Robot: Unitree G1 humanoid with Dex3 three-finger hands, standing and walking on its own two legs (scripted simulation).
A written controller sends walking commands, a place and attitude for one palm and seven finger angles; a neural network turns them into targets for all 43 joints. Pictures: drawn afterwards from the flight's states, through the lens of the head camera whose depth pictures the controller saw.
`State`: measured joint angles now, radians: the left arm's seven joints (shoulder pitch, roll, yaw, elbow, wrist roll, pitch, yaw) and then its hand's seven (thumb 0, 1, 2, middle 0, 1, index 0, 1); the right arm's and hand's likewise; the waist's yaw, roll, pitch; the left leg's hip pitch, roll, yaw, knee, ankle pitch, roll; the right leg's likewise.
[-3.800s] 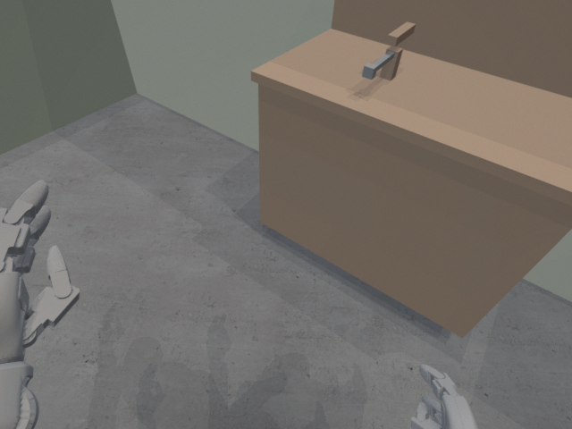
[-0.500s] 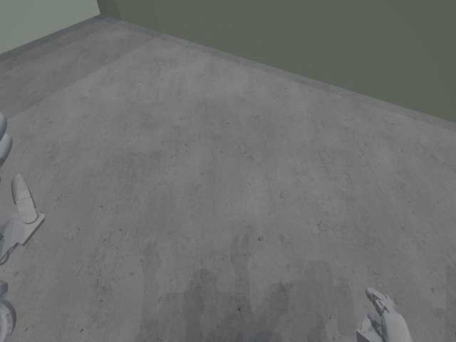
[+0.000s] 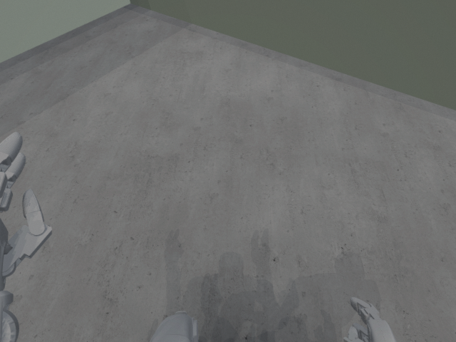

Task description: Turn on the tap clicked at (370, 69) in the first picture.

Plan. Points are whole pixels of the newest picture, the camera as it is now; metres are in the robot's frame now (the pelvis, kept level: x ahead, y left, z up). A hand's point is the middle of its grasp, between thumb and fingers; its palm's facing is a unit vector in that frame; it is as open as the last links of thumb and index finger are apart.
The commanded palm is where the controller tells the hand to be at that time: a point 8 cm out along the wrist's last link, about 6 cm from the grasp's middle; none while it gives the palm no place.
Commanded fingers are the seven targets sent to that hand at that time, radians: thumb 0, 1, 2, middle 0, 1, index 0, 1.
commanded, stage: walk around to get in front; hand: left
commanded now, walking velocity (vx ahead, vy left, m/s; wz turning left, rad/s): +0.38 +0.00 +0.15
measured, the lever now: out of the picture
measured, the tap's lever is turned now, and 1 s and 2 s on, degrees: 0 0 0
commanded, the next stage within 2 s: turn to face it in 0.90 s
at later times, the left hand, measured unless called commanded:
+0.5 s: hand (102, 135) +0.37 +0.22 +0.18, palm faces +0.46 -0.74 -0.50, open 7.4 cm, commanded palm +0.31 +0.26 +0.18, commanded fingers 0.00 0.90 0.90 -0.20 -0.30 -0.20 -0.30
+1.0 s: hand (113, 72) +0.53 +0.25 +0.18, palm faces +0.52 -0.75 -0.40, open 7.4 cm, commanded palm +0.45 +0.28 +0.18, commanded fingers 0.00 0.90 0.90 -0.20 -0.30 -0.20 -0.30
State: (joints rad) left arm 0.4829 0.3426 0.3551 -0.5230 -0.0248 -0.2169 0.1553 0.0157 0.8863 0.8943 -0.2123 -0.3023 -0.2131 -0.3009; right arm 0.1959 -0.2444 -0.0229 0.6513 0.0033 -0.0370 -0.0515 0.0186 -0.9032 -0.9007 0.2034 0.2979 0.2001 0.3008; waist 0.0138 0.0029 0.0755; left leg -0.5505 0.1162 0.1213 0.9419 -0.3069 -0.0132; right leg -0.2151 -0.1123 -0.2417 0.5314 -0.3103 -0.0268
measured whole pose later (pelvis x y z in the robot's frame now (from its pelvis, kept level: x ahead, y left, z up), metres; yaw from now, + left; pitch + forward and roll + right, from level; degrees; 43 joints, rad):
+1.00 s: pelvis +0.33 -0.01 -0.01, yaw +8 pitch +1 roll +0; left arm 0.40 0.40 0.41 -0.55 -0.04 -0.21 0.17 0.02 0.89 0.89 -0.21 -0.30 -0.21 -0.30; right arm 0.15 -0.14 -0.01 0.59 0.02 -0.07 -0.04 0.02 -0.91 -0.90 0.20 0.30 0.20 0.30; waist -0.02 -0.03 0.07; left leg -0.35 0.08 0.14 0.61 -0.27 0.01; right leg -0.49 -0.09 -0.08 1.15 -0.49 0.04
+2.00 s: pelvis +0.39 -0.07 -0.02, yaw -20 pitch -1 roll -2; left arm 0.46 0.43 0.40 -0.59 -0.04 -0.18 0.13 0.02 0.89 0.89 -0.21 -0.30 -0.21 -0.30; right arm 0.20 -0.18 0.03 0.55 0.02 -0.02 0.02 0.02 -0.90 -0.90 0.21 0.30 0.20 0.30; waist -0.01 0.07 0.16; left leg -0.38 0.23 0.14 0.95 -0.48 -0.09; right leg -0.34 0.02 -0.14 0.63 -0.27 -0.05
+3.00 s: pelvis +0.24 -0.06 -0.01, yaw -54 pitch +1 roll +2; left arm 0.54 0.42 0.41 -0.59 -0.06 -0.18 0.16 0.01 0.89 0.89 -0.22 -0.30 -0.22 -0.30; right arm 0.18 -0.29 -0.05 0.56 0.02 0.07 -0.02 0.02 -0.91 -0.90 0.20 0.30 0.19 0.30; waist 0.00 -0.02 0.07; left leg -0.38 0.04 0.05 0.80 -0.46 -0.07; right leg -0.40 0.08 0.05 0.51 -0.13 -0.08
